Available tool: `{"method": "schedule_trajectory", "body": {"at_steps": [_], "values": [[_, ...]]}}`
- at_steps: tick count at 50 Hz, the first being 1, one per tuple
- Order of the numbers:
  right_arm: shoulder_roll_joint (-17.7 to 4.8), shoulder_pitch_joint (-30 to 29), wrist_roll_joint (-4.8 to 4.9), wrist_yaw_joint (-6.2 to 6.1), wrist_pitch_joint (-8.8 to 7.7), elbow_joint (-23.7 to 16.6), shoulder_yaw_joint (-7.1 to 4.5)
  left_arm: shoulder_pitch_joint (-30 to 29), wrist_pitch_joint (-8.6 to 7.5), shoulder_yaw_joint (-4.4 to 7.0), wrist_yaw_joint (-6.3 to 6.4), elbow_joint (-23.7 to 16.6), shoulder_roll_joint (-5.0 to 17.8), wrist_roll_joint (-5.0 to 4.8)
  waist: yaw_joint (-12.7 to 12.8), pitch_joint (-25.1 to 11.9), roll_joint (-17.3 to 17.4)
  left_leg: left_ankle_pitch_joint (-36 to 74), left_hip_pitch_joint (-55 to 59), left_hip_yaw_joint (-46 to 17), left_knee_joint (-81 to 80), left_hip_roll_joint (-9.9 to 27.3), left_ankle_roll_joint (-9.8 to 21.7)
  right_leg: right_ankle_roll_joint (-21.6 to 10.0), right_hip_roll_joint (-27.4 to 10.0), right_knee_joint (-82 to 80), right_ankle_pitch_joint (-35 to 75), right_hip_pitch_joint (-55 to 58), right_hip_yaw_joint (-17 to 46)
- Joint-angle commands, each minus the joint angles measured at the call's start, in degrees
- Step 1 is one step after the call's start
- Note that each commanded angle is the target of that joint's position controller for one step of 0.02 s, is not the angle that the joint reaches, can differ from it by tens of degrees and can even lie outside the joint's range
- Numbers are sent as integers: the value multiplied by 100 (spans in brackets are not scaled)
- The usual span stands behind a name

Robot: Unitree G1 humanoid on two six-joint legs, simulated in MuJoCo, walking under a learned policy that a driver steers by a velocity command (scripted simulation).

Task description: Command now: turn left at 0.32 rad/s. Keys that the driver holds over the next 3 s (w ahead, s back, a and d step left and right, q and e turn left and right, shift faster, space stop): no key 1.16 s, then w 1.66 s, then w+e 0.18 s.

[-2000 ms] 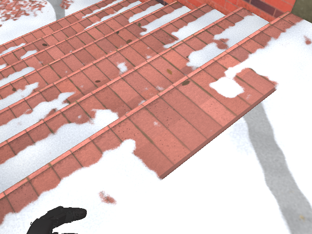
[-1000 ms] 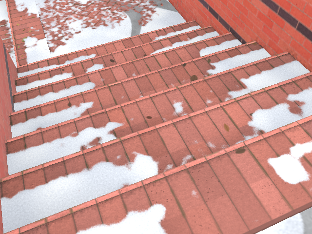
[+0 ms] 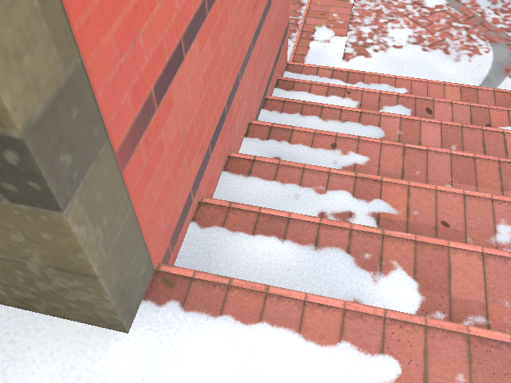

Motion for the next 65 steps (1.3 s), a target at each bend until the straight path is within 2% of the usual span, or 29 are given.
{"method": "schedule_trajectory", "body": {"at_steps": [1, 2, 3, 4, 5, 6, 7, 9, 11, 13, 15, 16, 17, 18, 19, 20, 23, 29, 38, 47, 58, 59, 61, 63, 65], "values": [[-293, 73, 68, -55, -102, -312, -25, 383, -183, 137, 147, -280, 831, 134, 158, -614, -575, -384, -644, -748, 489, 749, -37, -375, -1413, -1795, 532, 1484, 1388], [-478, 149, 65, -112, -101, -339, -85, 55, -163, 234, 90, -384, 1346, 117, 80, -396, -1219, -1799, -1112, 308, 1174, -226, -155, -1063, -2350, -1910, 1421, 990, 2583], [-849, 97, -46, -139, -73, -196, -177, 301, -168, 202, 29, -255, 1051, 67, 186, -445, -762, -1976, -724, 252, 1991, 96, -200, -1418, -2368, -1797, 1529, 581, 2476], [-788, 79, 2, -108, -57, -92, -179, 85, -200, 90, -14, -256, 725, 27, 47, -271, -627, -1692, -624, 219, 2235, 168, -217, -1354, -2024, -1768, 1501, 371, 2033], [-689, 114, 31, -75, -33, 20, -158, -153, -220, 39, -28, -271, 552, 42, -45, -158, -644, -1389, -515, 251, 2392, 224, -280, -1189, -1663, -1725, 1551, 245, 1551], [-618, 125, 15, -35, -4, 75, -138, -234, -249, 13, -4, -256, 501, 58, -75, -215, -860, -1194, -482, 314, 2441, 231, -329, -1078, -1453, -1682, 1736, 333, 1270], [-563, 166, 6, -6, 13, 143, -112, -203, -261, 2, 12, -219, 478, 61, -59, -266, -946, -1157, -452, 398, 2397, 220, -398, -1051, -1318, -1594, 2077, 464, 1062], [-435, 50, 24, 8, 33, 225, -38, -12, -255, -8, 8, -89, 466, 49, 42, -341, -878, -1201, -371, 562, 1865, 292, -487, -1043, -1242, -1438, 2343, 735, 902], [-310, -122, 47, -11, 45, 290, 52, 167, -232, 3, -12, 48, 510, 40, 170, -381, -941, -1286, -157, 808, 1027, 435, -497, -1039, -1221, -1309, 2266, 939, 915], [-301, -175, 83, -64, 41, 400, 97, 315, -192, 45, -35, 178, 614, 55, 243, -405, -1048, -1189, 97, 1032, 219, 467, -437, -1031, -1199, -1158, 2284, 1048, 1022], [-255, 35, 78, -132, -18, 604, 146, 295, -168, 69, -42, 281, 654, 15, 73, -422, -886, 71, 787, 1081, -1067, 537, -329, -805, -1102, -948, 2376, 826, 983], [-380, -3, 24, -173, -69, 641, 141, 359, -203, 50, -46, 315, 591, 18, 99, -508, -733, 525, 1210, 712, -1247, 775, -263, -617, -1078, -921, 2301, 581, 1029], [-580, -27, -53, -209, -133, 640, 137, 374, -258, 19, -82, 292, 490, 2, 167, -668, -409, 1020, 1577, 211, -1122, 1268, -176, -447, -957, -809, 2071, 306, 907], [-673, -366, -2, -182, -164, 723, 137, 416, -258, -4, -105, 324, 367, -49, 421, -401, 190, 1341, 846, 138, -781, 1410, -8, -354, -545, -1107, 1422, 523, 482], [-446, -436, 23, -139, -211, 735, 195, 264, -234, 16, -82, 458, 484, -1, 245, -372, 75, 1125, 635, 161, -805, 1389, 15, -305, -504, -1063, 1271, 803, 428], [-388, -388, 29, -135, -255, 818, 232, 193, -207, 29, -63, 525, 480, 21, 202, -329, 153, 1016, 545, 226, -849, 1334, -19, -314, -523, -1017, 1383, 920, 429], [-394, -224, 41, -200, -294, 1102, 274, 302, -169, 31, -69, 753, 477, 20, 221, -275, 327, 968, 523, 268, -980, 1263, -66, -361, -625, -997, 1763, 1021, 468], [-292, -224, 43, -220, -299, 1466, 351, 352, -139, 3, -55, 1265, 407, 5, 228, -51, 128, 604, 435, 267, -1115, 1279, -29, -285, -596, -1190, 1392, 914, 481], [-167, -143, 50, -242, -337, 1885, 429, 423, -141, -43, -24, 1814, 328, 1, 231, -73, 10, 511, 420, 318, -1167, 1267, 6, -268, -618, -1268, 1349, 910, 500], [-5, 56, 49, -260, -342, 2166, 485, 560, -154, -89, 7, 2170, 190, -2, 227, -52, 13, 485, 358, 378, -1141, 1243, 8, -280, -627, -1257, 1323, 868, 505], [188, 333, 44, -290, -347, 2345, 518, 684, -157, -123, 38, 2414, 1, -2, 217, -14, 5, 508, 307, 436, -1068, 1227, -5, -293, -621, -1219, 1354, 814, 504], [206, 407, 32, -291, -344, 2366, 519, 716, -152, -126, 37, 2431, -21, 6, 209, -129, 9, 55, 328, 452, -1110, 1178, 15, -304, -561, -1232, 889, 845, 480], [50, 490, 8, -286, -305, 2344, 436, 693, -116, -58, 25, 2377, 99, 26, 184, -11, 65, -1434, 117, 432, -1009, 1034, 176, -424, -319, -975, -571, 563, 363], [-20, 581, -28, -256, -265, 2253, 372, 607, -91, -18, -26, 2255, 98, 65, 115, 431, 162, -2869, -210, 63, -1073, 1140, 433, -575, -185, -682, -1781, -153, 386], [-51, 961, -24, -266, -297, 2284, 314, 346, -172, -63, -87, 2057, -172, 94, -56, 663, 540, -3331, 130, -722, -1470, 1606, 745, -513, -5, -3, -1407, -885, 95]]}}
